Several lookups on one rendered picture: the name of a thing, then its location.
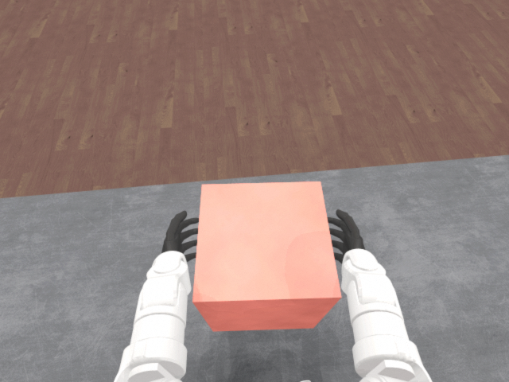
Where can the robot left hand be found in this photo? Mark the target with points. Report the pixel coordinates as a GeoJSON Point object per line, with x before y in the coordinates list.
{"type": "Point", "coordinates": [175, 236]}

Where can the robot right hand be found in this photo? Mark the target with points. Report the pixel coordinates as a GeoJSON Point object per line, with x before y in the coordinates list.
{"type": "Point", "coordinates": [349, 234]}

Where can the robot left forearm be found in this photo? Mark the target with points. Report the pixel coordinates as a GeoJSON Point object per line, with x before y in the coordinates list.
{"type": "Point", "coordinates": [157, 348]}

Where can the robot right forearm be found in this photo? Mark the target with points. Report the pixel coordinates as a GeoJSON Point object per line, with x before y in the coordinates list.
{"type": "Point", "coordinates": [381, 344]}

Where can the carton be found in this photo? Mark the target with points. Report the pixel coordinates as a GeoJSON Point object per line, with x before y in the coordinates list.
{"type": "Point", "coordinates": [264, 257]}

